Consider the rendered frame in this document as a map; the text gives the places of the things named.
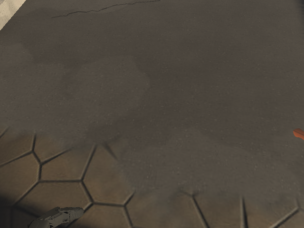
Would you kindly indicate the robot left hand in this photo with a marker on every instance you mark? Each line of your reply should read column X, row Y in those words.
column 56, row 216

